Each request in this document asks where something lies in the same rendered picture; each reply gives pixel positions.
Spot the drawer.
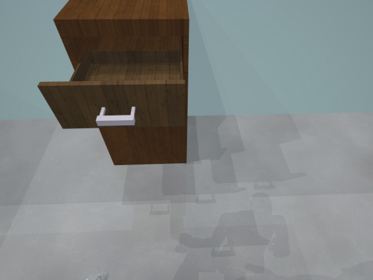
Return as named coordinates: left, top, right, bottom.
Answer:
left=37, top=50, right=185, bottom=129

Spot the cabinet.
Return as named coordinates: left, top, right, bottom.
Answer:
left=53, top=0, right=189, bottom=165

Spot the handle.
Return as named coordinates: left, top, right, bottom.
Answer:
left=96, top=107, right=136, bottom=126

